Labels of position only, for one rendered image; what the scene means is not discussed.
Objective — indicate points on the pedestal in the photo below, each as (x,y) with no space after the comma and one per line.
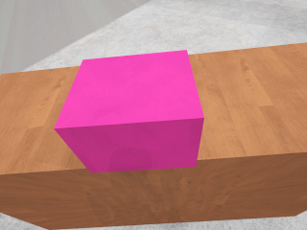
(252,159)

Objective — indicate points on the carton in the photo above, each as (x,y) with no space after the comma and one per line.
(133,113)

